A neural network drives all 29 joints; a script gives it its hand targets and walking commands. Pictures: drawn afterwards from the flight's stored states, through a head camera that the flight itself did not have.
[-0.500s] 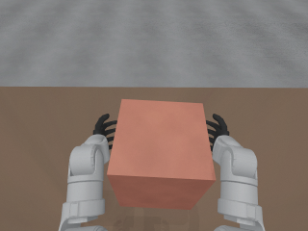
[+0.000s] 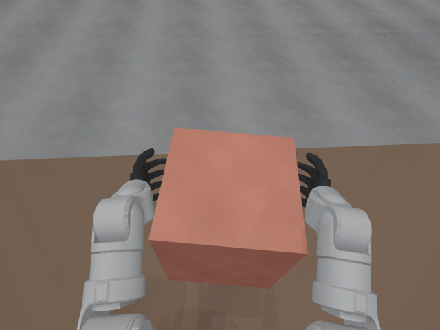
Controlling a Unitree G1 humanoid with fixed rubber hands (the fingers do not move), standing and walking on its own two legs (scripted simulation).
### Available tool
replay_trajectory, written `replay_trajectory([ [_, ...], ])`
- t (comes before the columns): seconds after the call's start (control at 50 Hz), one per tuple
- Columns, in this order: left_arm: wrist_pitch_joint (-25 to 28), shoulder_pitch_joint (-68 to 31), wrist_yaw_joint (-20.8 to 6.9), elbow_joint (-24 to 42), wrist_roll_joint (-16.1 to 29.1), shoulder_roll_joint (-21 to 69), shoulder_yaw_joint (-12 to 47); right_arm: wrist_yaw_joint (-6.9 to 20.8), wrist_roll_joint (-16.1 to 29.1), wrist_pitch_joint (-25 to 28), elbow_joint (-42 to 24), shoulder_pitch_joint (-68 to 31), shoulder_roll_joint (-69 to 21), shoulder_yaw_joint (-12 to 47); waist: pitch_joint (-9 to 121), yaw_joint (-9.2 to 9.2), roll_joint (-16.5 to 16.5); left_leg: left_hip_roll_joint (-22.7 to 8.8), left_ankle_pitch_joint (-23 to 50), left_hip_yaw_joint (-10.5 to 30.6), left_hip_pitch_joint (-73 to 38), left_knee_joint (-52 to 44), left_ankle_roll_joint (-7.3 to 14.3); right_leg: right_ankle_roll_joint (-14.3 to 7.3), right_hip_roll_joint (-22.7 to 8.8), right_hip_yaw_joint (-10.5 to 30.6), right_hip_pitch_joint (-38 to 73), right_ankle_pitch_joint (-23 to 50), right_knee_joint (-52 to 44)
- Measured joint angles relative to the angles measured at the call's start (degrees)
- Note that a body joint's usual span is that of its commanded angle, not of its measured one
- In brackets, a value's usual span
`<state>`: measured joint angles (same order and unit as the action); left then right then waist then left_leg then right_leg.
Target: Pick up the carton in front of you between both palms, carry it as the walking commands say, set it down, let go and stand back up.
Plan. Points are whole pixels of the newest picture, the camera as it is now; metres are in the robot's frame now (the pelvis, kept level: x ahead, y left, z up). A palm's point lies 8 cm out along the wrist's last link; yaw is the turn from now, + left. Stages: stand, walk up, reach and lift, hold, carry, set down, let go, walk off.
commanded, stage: carry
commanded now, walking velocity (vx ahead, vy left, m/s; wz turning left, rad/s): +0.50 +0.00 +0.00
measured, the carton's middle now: (225, 215) +0.33 -0.01 +0.03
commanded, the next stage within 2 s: none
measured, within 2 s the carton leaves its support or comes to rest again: neither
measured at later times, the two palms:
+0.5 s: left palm (174, 108) +0.63 +0.12 +0.05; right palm (287, 108) +0.65 -0.18 +0.05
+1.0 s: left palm (174, 56) +0.95 +0.16 +0.04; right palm (262, 57) +0.95 -0.14 +0.05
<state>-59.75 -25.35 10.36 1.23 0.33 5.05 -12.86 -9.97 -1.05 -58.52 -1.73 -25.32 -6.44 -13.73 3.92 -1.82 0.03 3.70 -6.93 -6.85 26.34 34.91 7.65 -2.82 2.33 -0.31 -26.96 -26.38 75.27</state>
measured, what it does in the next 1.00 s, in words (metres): goes down: right foot 0.03 m lower, then left foot 0.04 m lower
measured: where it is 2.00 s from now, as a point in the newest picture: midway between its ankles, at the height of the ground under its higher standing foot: (215, 173)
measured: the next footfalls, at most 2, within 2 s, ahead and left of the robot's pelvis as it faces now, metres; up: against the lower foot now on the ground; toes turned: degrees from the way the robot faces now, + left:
right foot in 0.40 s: +0.41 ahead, -0.08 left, -0.03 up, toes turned -2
left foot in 0.92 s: +0.73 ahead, +0.06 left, -0.07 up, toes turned +3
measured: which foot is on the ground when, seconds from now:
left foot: down 0.00-0.42, up 0.44-0.90, down 0.92-1.00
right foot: up 0.00-0.38, down 0.40-0.94, up 0.96-1.00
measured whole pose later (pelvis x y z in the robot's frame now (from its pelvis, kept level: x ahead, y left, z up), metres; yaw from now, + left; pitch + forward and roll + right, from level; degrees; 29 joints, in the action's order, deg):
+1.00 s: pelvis +0.62 +0.01 -0.08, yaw +0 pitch +4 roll +0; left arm -59.0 -26.4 10.1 0.7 0.8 3.2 -11.3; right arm -10.1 -2.6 -57.6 -1.3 -26.7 -6.6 -13.8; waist 5.0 0.1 0.6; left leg 3.1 -5.0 -6.5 29.2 35.9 6.9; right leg -2.9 4.0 -0.6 -18.0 -30.8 69.8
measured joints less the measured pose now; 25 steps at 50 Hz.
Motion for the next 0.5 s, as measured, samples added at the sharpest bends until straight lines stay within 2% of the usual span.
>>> replay_trajectory([
  [0.08,0.08,0.7,-0.36,0.65,-1.78,2.43,-1.64,0.11,1.0,0.57,0.46,0.81,-0.07,-0.83,-1.17,-0.87,-0.3,0.06,-2.36,0.23,-4.68,-2.8,0.05,0.85,-3.73,0.26,-8.7,4.55,-8.78],
  [0.16,1.33,1.47,-0.57,2.35,-2.26,2.68,-1.52,0.35,1.6,2.12,0.57,0.26,0.01,-0.63,-1.9,-1.32,-0.28,0.02,-4.84,0.96,-9.27,-5.27,-0.39,1.04,-5.46,0.36,-13.66,11.71,-18.39],
  [0.24,1.92,2.11,-0.47,4.58,-2.04,2.17,-1.08,0.45,1.75,2.86,-0.36,-0.33,-0.09,0.01,-1.76,-1.54,0.1,0.18,-8.13,1.89,-14.35,-7.18,-1.25,0.48,-5.24,-0.38,-14.21,21.35,-28.59],
  [0.34,1.11,2.49,-0.43,5.3,-2.12,1.5,-1.0,0.65,0.93,2.45,0.05,-0.78,-0.22,0.82,0.24,-2.32,0.8,0.87,-15.38,3.02,-20.77,-5.99,-2.41,-1.08,-2.49,-3.67,-8.36,31.49,-44.05],
  [0.38,0.77,2.05,-0.5,4.02,-2.57,1.63,-0.93,0.82,0.7,1.78,0.75,-0.88,0.22,0.74,1.14,-2.15,0.69,1.0,-19.72,3.38,-22.27,-1.08,-2.95,-2.02,-1.01,-5.57,-3.73,33.85,-49.32],
  [0.4,0.57,1.52,-0.55,3.03,-2.97,1.8,-0.84,0.88,0.63,1.39,1.14,-0.92,0.6,0.55,1.63,-1.86,1.01,1.3,-21.58,3.35,-21.7,4.47,-3.34,-2.58,-0.82,-6.07,-0.89,34.78,-50.89],
  [0.44,1.33,0.36,-0.52,0.32,-4.11,2.48,-0.79,1.16,0.9,1.22,3.15,-1.88,2.19,0.4,1.56,0.05,-1.38,-0.11,-23.58,4.56,-15.9,20.92,-4.67,-4.56,1.0,-6.71,-1.81,26.21,-44.24],
  [0.48,1.26,0.05,-0.69,-2.02,-4.47,2.52,-0.53,1.21,0.9,1.08,4.54,-1.32,2.46,0.03,0.67,1.88,-1.13,0.08,-23.61,6.25,-8.24,35.59,-4.87,-5.45,1.43,-6.76,-1.86,21.37,-40.0],
  [0.5,1.04,0.65,-1.01,-2.37,-4.15,2.51,-0.64,1.19,0.59,0.97,4.9,-0.81,1.85,-0.35,0.27,2.6,-0.68,-0.26,-22.43,6.47,-4.82,39.11,-4.77,-5.25,1.46,-6.61,-1.04,20.58,-39.72],
])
